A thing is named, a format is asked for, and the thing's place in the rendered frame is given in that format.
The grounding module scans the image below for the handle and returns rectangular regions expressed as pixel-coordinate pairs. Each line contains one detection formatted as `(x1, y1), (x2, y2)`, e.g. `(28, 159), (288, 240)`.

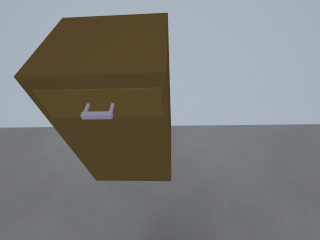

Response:
(80, 103), (115, 120)

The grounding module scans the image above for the drawer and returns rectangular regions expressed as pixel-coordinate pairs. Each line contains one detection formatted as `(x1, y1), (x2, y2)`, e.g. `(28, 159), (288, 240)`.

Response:
(32, 87), (163, 117)

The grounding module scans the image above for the cabinet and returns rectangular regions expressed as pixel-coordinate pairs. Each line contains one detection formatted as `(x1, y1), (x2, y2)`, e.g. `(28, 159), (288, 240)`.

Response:
(14, 12), (171, 181)

